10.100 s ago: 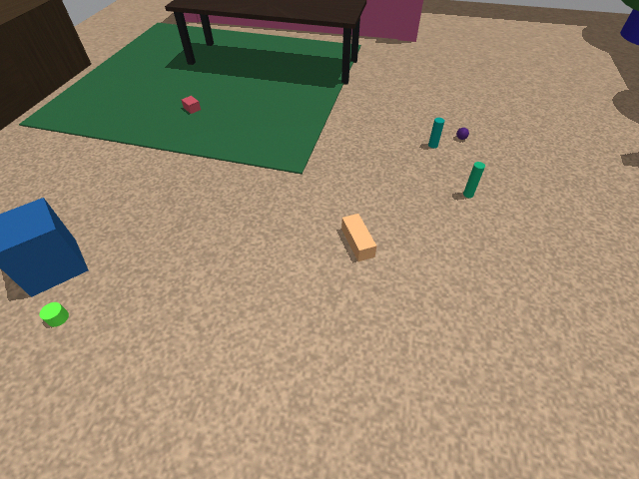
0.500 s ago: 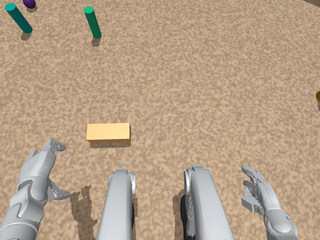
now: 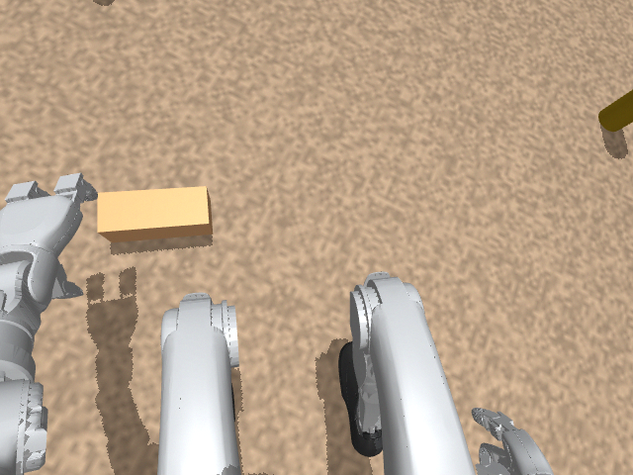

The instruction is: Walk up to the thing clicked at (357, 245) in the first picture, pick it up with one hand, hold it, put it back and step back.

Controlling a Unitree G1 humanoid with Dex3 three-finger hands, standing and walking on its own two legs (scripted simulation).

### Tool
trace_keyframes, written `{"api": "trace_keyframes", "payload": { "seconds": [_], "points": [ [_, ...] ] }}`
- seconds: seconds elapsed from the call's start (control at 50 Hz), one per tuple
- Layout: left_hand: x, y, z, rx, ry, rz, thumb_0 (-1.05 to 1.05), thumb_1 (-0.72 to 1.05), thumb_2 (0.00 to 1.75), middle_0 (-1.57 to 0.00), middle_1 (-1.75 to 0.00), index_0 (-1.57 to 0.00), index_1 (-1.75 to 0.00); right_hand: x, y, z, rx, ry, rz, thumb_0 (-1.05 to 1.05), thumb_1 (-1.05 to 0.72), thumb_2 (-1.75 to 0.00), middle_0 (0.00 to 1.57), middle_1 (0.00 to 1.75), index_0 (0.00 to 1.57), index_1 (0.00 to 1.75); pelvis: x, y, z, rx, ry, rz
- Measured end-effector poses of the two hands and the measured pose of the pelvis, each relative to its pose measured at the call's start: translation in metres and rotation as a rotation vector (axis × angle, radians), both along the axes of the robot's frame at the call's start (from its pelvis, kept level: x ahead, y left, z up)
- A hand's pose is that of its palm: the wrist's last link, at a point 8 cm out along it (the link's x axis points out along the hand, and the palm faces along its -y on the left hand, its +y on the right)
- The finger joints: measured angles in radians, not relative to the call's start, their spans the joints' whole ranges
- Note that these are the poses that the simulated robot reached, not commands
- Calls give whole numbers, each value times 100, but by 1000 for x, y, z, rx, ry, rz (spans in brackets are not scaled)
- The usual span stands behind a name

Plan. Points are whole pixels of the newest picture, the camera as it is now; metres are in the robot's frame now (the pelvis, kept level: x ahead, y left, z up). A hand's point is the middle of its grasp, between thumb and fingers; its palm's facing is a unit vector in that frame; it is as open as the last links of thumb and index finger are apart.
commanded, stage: rise first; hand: left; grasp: from above
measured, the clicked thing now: (158, 214) +0.52 +0.23 -0.35
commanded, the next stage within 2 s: none
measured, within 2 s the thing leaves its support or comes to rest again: neither
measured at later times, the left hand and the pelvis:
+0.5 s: hand (84, 232) +0.44 +0.30 -0.20, palm faces -0.45 -0.03 -0.89, open 14.1 cm; pelvis +0.01 +0.01 -0.03, yaw -1 degrees
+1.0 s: hand (101, 227) +0.46 +0.29 -0.22, palm faces -0.46 -0.05 -0.89, open 14.1 cm; pelvis +0.02 +0.00 -0.04, yaw -2 degrees
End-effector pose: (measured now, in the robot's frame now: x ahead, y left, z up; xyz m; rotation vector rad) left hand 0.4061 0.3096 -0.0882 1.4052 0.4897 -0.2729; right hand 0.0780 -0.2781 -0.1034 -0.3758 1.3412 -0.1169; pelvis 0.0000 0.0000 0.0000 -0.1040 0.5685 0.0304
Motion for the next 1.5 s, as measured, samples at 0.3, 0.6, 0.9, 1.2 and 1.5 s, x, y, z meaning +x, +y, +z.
{"api": "trace_keyframes", "payload": {
  "seconds": [0.3, 0.6, 0.9, 1.2, 1.5],
  "points": [
    [28, -3, -35, 68, -17, -101, 0, -52, 102, -8, -98, -7, -98, 0, 8, -14, -18, 41, 21, 0, -90, -90, 20, 30, 20, 30, 5, 9, -24, -27, 18, 2],
    [45, -9, -58, 81, -28, -98, 0, -50, 99, -9, -100, -9, -99, 1, 10, -31, -5, 73, 44, 0, -91, -90, 20, 30, 20, 30, 12, 7, -38, -24, 36, -6],
    [54, -18, -74, 77, -13, -83, 0, -51, 99, -9, -102, -9, -101, -13, 7, -31, -2, 129, 19, 0, -91, -90, 20, 30, 20, 30, 17, 4, -40, -21, 55, -11],
    [59, -20, -79, 72, -21, -92, 0, -54, 102, -9, -101, -8, -102, -12, 3, -34, -10, 135, 30, 0, -92, -90, 20, 30, 20, 30, 18, 4, -45, -25, 54, -13],
    [68, -28, -82, 76, -26, -100, 0, -55, 104, -10, -101, -8, -102, -16, 7, -36, -10, 122, 33, 0, -92, -90, 20, 30, 20, 30, 16, 6, -50, -30, 45, -14]
  ]
}}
